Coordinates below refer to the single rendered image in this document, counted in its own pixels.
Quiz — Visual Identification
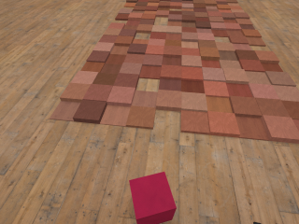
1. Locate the carton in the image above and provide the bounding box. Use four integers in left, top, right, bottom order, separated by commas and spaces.
129, 172, 177, 224

